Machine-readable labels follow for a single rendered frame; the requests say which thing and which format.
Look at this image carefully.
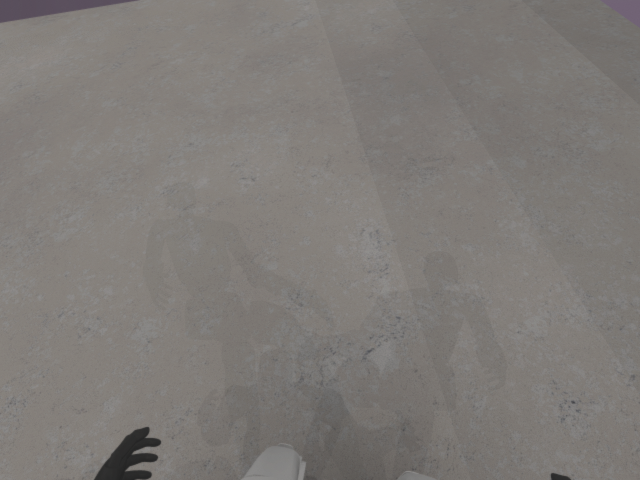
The robot left thigh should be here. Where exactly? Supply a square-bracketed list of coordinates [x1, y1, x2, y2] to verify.
[241, 446, 306, 480]

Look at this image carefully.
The robot left hand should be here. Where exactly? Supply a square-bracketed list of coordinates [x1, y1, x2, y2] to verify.
[94, 427, 161, 480]

